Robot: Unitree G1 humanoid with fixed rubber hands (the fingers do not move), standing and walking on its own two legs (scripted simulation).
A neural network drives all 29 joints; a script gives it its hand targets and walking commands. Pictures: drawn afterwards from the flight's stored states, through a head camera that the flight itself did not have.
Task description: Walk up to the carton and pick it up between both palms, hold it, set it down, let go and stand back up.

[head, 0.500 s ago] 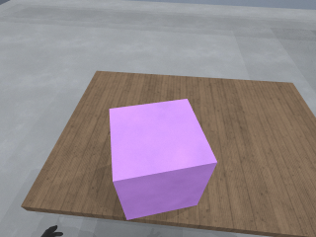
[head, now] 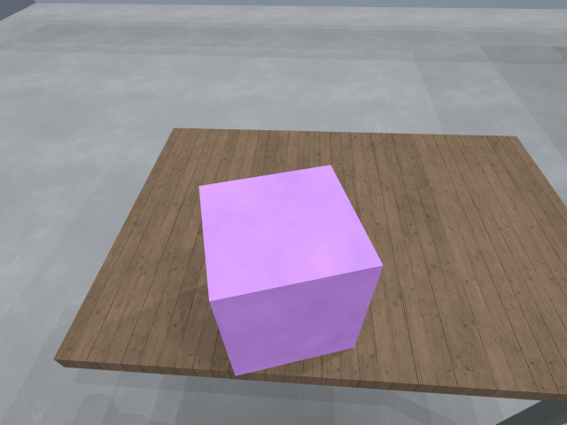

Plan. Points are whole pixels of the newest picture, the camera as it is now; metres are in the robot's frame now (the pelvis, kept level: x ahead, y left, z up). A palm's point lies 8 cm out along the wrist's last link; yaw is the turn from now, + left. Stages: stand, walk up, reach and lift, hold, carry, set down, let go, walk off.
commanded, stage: walk up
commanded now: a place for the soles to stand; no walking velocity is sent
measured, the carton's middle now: (282, 272) +0.37 +0.02 +0.01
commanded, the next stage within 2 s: reach and lift in 0.88 s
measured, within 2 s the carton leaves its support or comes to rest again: neither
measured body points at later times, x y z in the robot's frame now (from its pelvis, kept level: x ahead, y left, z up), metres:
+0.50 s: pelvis +0.01 -0.01 +0.00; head +0.02 -0.01 +0.45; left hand +0.11 +0.30 -0.13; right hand +0.07 -0.32 -0.13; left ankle -0.07 +0.12 -0.75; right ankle +0.07 -0.11 -0.75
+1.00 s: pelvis -0.01 +0.00 -0.01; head +0.02 -0.01 +0.43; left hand +0.13 +0.31 -0.12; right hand +0.09 -0.31 -0.14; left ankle -0.07 +0.12 -0.75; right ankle +0.07 -0.11 -0.75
